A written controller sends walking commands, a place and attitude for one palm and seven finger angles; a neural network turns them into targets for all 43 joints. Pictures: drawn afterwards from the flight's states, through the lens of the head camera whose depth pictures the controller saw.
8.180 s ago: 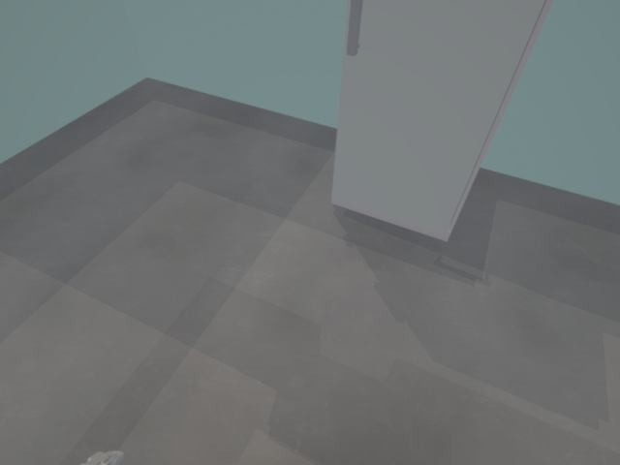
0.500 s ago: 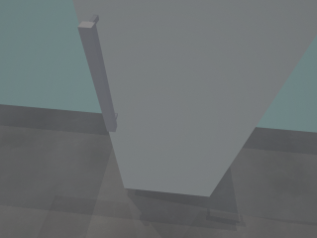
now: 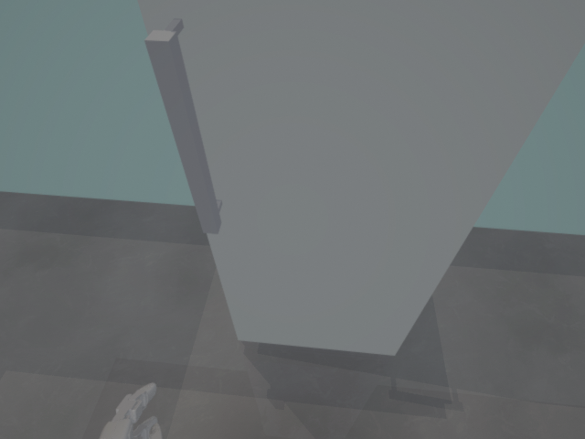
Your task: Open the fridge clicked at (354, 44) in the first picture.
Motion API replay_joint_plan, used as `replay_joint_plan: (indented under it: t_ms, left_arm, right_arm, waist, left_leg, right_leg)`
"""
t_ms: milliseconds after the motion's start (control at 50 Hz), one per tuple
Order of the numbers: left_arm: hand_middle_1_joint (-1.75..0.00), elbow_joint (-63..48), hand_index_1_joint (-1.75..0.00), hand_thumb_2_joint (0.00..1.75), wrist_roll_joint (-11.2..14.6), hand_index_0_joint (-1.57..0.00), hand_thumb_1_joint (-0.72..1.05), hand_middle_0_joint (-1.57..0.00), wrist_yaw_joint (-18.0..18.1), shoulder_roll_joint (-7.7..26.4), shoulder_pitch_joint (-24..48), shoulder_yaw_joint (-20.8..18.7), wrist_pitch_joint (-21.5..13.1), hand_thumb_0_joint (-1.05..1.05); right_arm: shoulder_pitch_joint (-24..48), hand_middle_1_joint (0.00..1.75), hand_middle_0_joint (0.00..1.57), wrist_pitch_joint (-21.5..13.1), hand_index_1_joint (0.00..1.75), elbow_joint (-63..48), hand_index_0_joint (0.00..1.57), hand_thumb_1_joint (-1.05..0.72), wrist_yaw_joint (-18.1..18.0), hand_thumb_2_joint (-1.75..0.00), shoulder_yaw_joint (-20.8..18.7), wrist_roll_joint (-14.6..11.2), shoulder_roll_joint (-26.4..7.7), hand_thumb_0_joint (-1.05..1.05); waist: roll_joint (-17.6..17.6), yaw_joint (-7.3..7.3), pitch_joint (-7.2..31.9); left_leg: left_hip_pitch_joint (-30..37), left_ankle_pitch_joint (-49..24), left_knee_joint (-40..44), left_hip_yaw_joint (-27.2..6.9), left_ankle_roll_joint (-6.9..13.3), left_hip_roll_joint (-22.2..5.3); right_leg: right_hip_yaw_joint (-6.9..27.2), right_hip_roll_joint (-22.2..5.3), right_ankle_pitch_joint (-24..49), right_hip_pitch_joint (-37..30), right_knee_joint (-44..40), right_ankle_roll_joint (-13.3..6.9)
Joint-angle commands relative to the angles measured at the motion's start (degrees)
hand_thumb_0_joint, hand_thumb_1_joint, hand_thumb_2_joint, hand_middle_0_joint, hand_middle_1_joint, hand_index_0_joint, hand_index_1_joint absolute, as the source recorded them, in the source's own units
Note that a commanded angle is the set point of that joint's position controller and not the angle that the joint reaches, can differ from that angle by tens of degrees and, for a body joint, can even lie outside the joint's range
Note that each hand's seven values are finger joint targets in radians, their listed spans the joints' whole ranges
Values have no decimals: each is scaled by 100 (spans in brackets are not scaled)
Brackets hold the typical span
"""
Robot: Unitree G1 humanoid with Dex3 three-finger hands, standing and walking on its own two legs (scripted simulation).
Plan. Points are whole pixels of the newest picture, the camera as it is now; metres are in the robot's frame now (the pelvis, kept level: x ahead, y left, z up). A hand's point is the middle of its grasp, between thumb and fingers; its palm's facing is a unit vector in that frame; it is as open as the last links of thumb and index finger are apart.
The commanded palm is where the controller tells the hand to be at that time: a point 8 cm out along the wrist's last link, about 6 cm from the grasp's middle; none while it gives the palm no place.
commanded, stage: raise the hand to about handle height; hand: left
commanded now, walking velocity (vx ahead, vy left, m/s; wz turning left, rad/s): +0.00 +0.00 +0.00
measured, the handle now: (197, 145) +0.48 +0.18 +0.15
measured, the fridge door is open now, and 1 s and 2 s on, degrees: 0 0 0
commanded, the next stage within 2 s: move the hooked fingers beside the handle in 1.98 s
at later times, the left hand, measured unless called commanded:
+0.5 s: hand (144, 406) +0.16 +0.20 +0.00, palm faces -0.02 -1.00 -0.07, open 9.8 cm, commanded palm +0.14 +0.26 +0.01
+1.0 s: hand (92, 344) +0.21 +0.26 +0.06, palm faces +0.02 -1.00 -0.06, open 12.7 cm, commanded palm +0.18 +0.31 +0.07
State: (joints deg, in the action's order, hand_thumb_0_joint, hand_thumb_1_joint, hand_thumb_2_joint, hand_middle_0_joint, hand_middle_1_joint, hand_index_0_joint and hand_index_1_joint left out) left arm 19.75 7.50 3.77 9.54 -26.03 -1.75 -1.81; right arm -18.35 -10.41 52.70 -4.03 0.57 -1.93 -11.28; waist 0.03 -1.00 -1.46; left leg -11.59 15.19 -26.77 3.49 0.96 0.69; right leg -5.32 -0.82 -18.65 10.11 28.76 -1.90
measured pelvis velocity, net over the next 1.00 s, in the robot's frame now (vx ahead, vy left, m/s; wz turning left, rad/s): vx -0.03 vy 0.02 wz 0.00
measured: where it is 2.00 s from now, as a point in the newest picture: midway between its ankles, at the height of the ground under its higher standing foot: outside the picture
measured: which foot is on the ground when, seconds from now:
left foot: down 0.00-1.00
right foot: down 0.00-1.00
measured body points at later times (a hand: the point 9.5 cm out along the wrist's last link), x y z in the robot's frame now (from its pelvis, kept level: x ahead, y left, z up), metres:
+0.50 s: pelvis -0.06 -0.01 -0.06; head -0.02 +0.00 +0.39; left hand +0.15 +0.25 +0.01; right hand +0.14 -0.24 -0.12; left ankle -0.01 +0.11 -0.74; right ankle -0.04 -0.09 -0.74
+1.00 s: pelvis -0.03 +0.02 -0.02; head -0.01 +0.03 +0.43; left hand +0.20 +0.31 +0.07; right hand +0.14 -0.22 -0.09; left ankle -0.01 +0.11 -0.74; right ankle -0.04 -0.09 -0.74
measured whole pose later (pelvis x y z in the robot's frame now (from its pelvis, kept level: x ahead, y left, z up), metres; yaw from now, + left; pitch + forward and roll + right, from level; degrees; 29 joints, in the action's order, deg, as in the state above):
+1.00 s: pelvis -0.03 +0.02 -0.02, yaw +0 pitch +4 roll -2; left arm 3.5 19.3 -21.5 19.0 -13.2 -17.7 -13.4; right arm -14.4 -15.8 34.7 -4.9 1.3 -3.0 -15.5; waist 1.2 -1.3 3.3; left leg -27.5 20.9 -43.9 2.7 2.8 -0.5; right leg -5.8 -0.5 -21.5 23.4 40.7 -0.7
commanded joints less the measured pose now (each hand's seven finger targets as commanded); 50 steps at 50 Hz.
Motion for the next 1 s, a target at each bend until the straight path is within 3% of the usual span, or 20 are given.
replay_joint_plan:
  t_ms: [0,40,60,80,100,120,160,200,240,280,300,360,420,500,540,620,700,780,940,980]
  left_arm:
    - [-40,-1420,-40,83,283,-21,74,-21,-400,453,157,-735,-1310,0]
    - [-43,-510,-43,81,526,-22,69,-22,-1090,-112,-915,-580,-2108,0]
    - [-45,-476,-45,80,651,-22,67,-22,-1482,-45,-1135,-718,-2568,0]
    - [-47,-549,-47,79,729,-22,64,-22,-1892,72,-1219,-787,-2992,0]
    - [-48,-360,-48,78,749,-22,62,-22,-2316,409,-1272,-1059,-3276,0]
    - [-50,-668,-50,77,845,-22,60,-22,-2555,666,-1053,-1225,-3363,0]
    - [-53,-1209,-53,75,1112,-22,55,-22,-2677,950,-414,-1492,-3059,0]
    - [-55,-1843,-55,73,1301,-23,50,-23,-2494,1226,374,-1708,-2800,0]
    - [-58,-2742,-58,71,1205,-23,46,-23,-2171,1352,1194,-1730,-2885,0]
    - [-62,-3517,-62,69,996,-24,41,-24,-1907,1300,1747,-1450,-3154,0]
    - [-63,-3739,-63,68,922,-24,39,-24,-1870,1332,2161,-1246,-3238,0]
    - [-68,-3274,-68,65,876,-24,32,-24,-2070,1278,1983,-914,-3192,0]
    - [-72,-2554,-72,62,994,-25,25,-25,-2406,1539,1855,-1137,-2624,0]
    - [-78,-2029,-78,58,1272,-25,15,-25,-2517,1845,1310,-1917,-1831,0]
    - [-81,-2273,-81,56,1383,-26,11,-26,-2454,1783,1232,-2067,-1745,0]
    - [-87,-2528,-87,52,1365,-26,1,-26,-2377,1592,1222,-1947,-1882,0]
    - [-93,-2519,-93,48,1293,-27,-8,-27,-2405,1644,1372,-1909,-1916,0]
    - [-99,-2873,-99,44,1287,-28,-17,-28,-2416,1832,1574,-2057,-1882,0]
    - [-111,-2899,-111,36,1319,-29,-36,-29,-2523,1988,2210,-2125,-1473,0]
    - [-114,-2835,-114,34,1296,-29,-41,-29,-2548,2055,2325,-2162,-1311,0]
  right_arm:
    - [667,30,20,-647,30,-1521,20,-90,9,-90,-509,105,-1043,0]
    - [1046,30,20,-614,30,-1802,20,-90,162,-90,-532,159,-967,0]
    - [1158,30,20,-596,30,-1935,20,-90,244,-90,-579,140,-971,0]
    - [1270,30,20,-604,30,-2146,20,-90,330,-90,-612,112,-993,0]
    - [1256,30,20,-581,30,-2322,20,-90,431,-90,-649,63,-1041,0]
    - [1345,30,20,-553,30,-2577,20,-90,450,-90,-649,37,-1077,0]
    - [1475,30,20,-458,30,-3011,20,-90,357,-90,-593,-63,-1081,0]
    - [1385,30,20,-359,30,-3214,20,-90,199,-90,-541,-80,-1077,0]
    - [1130,30,20,-361,30,-3273,20,-90,83,-90,-507,-82,-961,0]
    - [963,30,20,-432,30,-3188,20,-90,4,-90,-429,-25,-895,0]
    - [883,30,20,-470,30,-3117,20,-90,-28,-90,-386,-13,-944,0]
    - [783,30,20,-633,30,-2870,20,-90,-113,-90,-278,-49,-1018,0]
    - [792,30,20,-679,30,-2780,20,-90,-181,-90,-195,-113,-1089,0]
    - [912,30,20,-674,30,-2796,20,-90,-198,-90,-184,-115,-1037,0]
    - [923,30,20,-696,30,-2815,20,-90,-155,-90,-185,-90,-986,0]
    - [832,30,20,-806,30,-2775,20,-90,-61,-90,-214,-53,-1014,0]
    - [724,30,20,-884,30,-2711,20,-90,-44,-90,-253,-54,-1096,0]
    - [658,30,20,-931,30,-2687,20,-90,-75,-90,-242,-79,-1116,0]
    - [712,30,20,-868,30,-2643,20,-90,-128,-90,-167,-120,-1135,0]
    - [734,30,20,-856,30,-2663,20,-90,-145,-90,-151,-124,-1141,0]
  waist:
    - [-739,234,521]
    - [-1508,-83,348]
    - [-1529,-190,506]
    - [-1308,-234,716]
    - [-721,-284,859]
    - [-446,-315,1150]
    - [-585,-298,1403]
    - [-436,-152,1279]
    - [-76,50,1396]
    - [534,222,1500]
    - [432,397,1460]
    - [679,529,1164]
    - [412,426,1044]
    - [280,-20,1385]
    - [143,-88,1564]
    - [57,-75,1545]
    - [-36,19,1338]
    - [332,3,1613]
    - [663,17,1395]
    - [524,9,1348]
  left_leg:
    - [-404,-1749,-774,-467,-34,-90]
    - [-1610,-995,-1307,-366,-107,-38]
    - [-2062,-706,-1562,-318,-155,-16]
    - [-2360,-524,-1808,-278,-185,29]
    - [-2410,-568,-2015,-262,-205,61]
    - [-2554,-452,-2168,-155,-171,109]
    - [-2862,175,-2269,-47,-76,172]
    - [-3037,694,-2382,-87,-28,139]
    - [-2837,953,-2421,-157,39,32]
    - [-2443,849,-2375,-284,96,-61]
    - [-2432,894,-2407,-366,122,-106]
    - [-2348,961,-2321,-476,118,-139]
    - [-2411,862,-2138,-525,117,-120]
    - [-2172,290,-1821,-531,81,-93]
    - [-1992,-69,-1687,-513,65,-96]
    - [-1641,-559,-1474,-513,63,-111]
    - [-1484,-503,-1358,-519,73,-119]
    - [-1058,-684,-1182,-533,56,-132]
    - [-519,-1063,-847,-650,-21,-175]
    - [-443,-1028,-728,-726,-37,-202]
  right_leg:
    - [-93,53,1497,1402,335,99]
    - [-42,79,1324,1961,1017,131]
    - [53,51,1187,2053,1291,120]
    - [180,2,1123,2092,1521,99]
    - [372,-80,1283,2022,1708,24]
    - [497,-133,1092,1977,1770,26]
    - [856,-179,18,1998,1516,123]
    - [1162,-189,-1096,2245,1224,205]
    - [1303,-169,-1910,2447,1048,195]
    - [1087,-60,-1689,2665,1161,95]
    - [1063,-13,-1631,2767,1210,100]
    - [932,43,-1428,2831,1149,67]
    - [977,4,-1379,2459,889,107]
    - [863,-41,-729,1689,758,128]
    - [717,-46,-142,1449,811,162]
    - [421,70,742,1406,979,145]
    - [312,125,668,1566,934,134]
    - [189,122,811,1445,914,95]
    - [74,172,1101,1258,702,46]
    - [33,179,1027,1216,628,52]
